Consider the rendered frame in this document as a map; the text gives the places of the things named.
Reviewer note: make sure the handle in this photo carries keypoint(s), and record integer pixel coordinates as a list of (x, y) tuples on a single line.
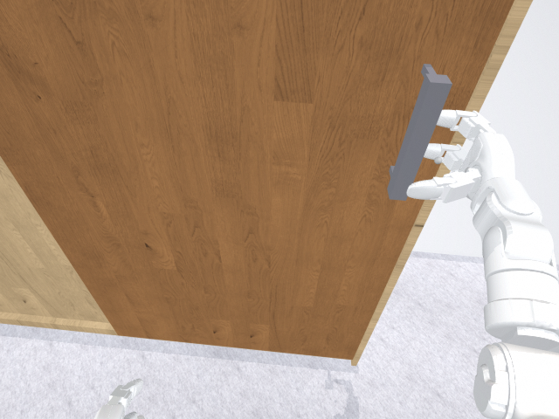
[(429, 105)]

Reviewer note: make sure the wardrobe door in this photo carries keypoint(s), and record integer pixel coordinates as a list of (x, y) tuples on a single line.
[(216, 171), (36, 277)]

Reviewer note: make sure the right robot forearm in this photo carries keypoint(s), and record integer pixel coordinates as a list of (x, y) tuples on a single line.
[(519, 264)]

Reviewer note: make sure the right robot hand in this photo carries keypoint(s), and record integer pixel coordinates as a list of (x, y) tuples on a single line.
[(489, 157)]

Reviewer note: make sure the robot right upper arm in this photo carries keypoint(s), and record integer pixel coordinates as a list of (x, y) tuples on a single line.
[(516, 382)]

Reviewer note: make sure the left robot hand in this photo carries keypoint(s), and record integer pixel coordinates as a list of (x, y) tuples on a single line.
[(119, 401)]

